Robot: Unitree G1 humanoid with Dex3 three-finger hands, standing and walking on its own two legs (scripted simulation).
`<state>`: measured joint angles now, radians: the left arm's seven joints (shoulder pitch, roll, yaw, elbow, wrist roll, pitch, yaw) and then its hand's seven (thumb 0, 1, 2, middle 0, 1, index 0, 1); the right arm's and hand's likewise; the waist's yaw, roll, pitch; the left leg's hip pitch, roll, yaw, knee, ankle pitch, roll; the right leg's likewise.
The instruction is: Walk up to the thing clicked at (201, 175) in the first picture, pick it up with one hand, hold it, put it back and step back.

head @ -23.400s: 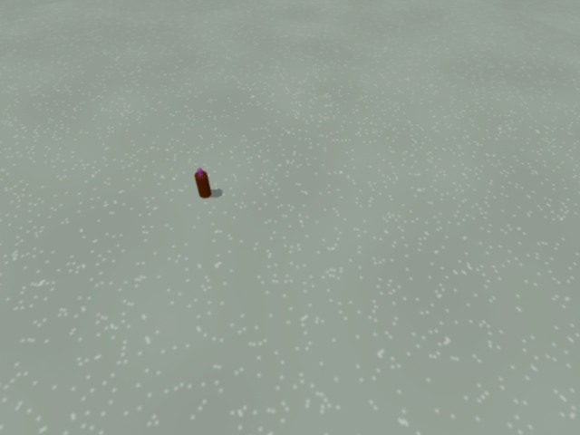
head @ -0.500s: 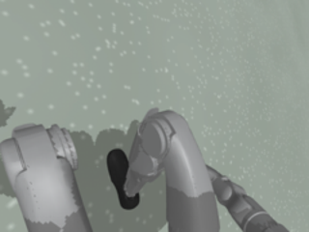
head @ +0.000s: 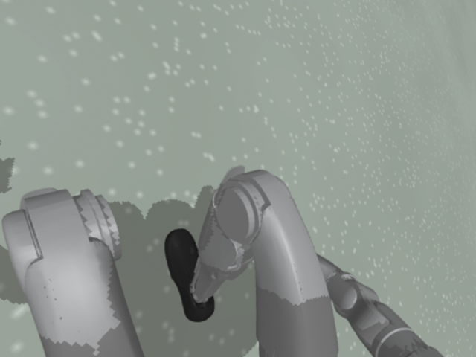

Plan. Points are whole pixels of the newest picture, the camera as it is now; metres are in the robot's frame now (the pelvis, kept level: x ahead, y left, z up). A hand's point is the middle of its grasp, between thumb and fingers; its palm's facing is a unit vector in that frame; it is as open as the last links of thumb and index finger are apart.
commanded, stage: settle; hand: left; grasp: from the side
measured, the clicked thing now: out of the picture +0.40 +0.32 -0.20
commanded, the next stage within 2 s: lift in 1.64 s
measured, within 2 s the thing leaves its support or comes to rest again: leaves its support in 0.04 s
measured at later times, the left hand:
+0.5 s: hand out of the picture +0.38 +0.33 -0.07, palm faces +0.36 -0.93 -0.02, open 6.3 cm
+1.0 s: hand out of the picture +0.37 +0.33 +0.01, palm faces +0.35 -0.94 -0.04, open 6.3 cm
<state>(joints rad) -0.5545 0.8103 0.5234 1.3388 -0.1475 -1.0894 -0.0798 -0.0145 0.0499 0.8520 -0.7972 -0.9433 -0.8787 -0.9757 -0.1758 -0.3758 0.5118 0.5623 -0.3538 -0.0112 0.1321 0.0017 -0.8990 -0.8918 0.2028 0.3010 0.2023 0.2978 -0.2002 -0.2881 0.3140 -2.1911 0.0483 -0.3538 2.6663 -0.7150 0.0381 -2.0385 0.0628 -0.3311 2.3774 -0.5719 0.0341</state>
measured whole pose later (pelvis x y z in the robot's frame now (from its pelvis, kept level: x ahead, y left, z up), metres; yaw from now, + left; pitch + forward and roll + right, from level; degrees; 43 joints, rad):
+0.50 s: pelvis +0.01 -0.01 +0.02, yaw +4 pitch +19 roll -14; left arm -0.48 0.61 0.41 0.95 -0.16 -0.82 -0.14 0.01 -0.02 0.95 -0.85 -0.96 -1.07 -1.12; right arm -0.05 -0.34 0.29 0.60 -0.21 0.01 0.13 0.00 -0.89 -0.89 0.20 0.30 0.20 0.30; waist -0.13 -0.14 0.09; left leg -2.23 0.04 -0.23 2.56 -0.69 0.04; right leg -2.10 0.02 -0.25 2.35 -0.61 0.01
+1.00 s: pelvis +0.03 -0.01 +0.06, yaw +9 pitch +30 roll -8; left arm -0.46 0.46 0.41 0.79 -0.21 -0.65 -0.25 0.01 -0.03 0.96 -0.85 -0.95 -1.08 -1.11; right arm 0.03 -0.30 0.10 0.66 -0.08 0.01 0.08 0.01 -0.88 -0.88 0.20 0.30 0.20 0.30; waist -0.08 -0.03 -0.07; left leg -2.22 0.03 -0.11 2.40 -0.71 0.02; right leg -2.15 -0.01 -0.14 2.30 -0.67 -0.02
